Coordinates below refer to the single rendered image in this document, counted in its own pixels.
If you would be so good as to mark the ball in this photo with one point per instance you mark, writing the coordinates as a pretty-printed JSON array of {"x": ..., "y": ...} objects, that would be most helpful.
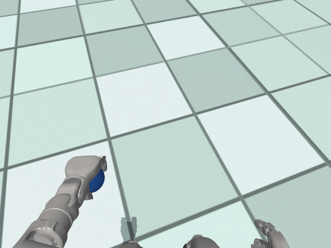
[{"x": 97, "y": 182}]

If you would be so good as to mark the left robot arm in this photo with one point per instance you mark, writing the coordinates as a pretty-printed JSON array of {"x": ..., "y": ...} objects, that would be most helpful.
[{"x": 51, "y": 228}]

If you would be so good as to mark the right robot hand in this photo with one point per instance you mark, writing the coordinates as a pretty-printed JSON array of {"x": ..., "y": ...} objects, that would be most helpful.
[{"x": 275, "y": 238}]

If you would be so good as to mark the left robot hand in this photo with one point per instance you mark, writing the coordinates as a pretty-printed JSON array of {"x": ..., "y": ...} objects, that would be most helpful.
[{"x": 86, "y": 166}]

